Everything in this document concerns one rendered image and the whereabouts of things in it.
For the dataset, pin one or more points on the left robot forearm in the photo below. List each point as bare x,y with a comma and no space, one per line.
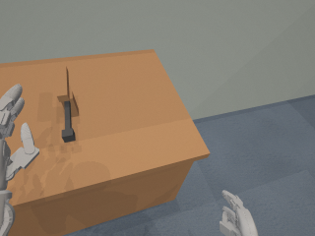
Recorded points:
7,212

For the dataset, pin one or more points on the robot left hand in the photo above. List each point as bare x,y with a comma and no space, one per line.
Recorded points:
11,105

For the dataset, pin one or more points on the counter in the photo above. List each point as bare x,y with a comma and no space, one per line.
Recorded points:
135,141

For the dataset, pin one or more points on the robot right hand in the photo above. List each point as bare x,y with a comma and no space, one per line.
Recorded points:
241,221

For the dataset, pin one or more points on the tap lever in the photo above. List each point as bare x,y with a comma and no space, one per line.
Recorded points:
68,134

